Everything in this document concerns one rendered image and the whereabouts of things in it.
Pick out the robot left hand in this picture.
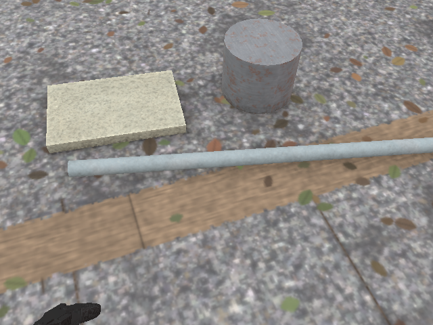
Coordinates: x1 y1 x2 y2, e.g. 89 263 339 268
33 303 101 325

